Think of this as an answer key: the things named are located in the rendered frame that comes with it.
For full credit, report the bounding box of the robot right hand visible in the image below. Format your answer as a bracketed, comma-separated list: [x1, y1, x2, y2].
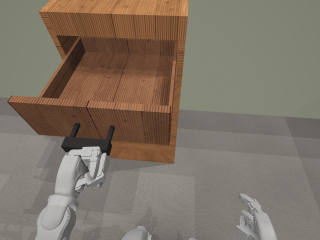
[236, 193, 278, 240]

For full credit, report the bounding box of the robot left forearm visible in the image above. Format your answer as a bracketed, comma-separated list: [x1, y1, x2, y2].
[35, 193, 79, 240]

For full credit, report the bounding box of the handle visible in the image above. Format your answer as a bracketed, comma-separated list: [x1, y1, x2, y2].
[61, 123, 115, 156]

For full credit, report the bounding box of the robot left shin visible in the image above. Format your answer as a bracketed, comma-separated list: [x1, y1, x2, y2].
[136, 226, 146, 231]

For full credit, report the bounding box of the left robot thigh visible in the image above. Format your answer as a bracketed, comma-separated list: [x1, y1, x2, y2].
[121, 229, 152, 240]

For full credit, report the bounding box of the robot left hand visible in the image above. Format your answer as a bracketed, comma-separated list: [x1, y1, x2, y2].
[54, 146, 108, 199]

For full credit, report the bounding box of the cabinet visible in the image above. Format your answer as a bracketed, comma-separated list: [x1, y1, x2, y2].
[39, 0, 189, 164]

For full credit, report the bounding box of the drawer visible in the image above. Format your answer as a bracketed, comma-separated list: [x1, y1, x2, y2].
[7, 36, 178, 146]

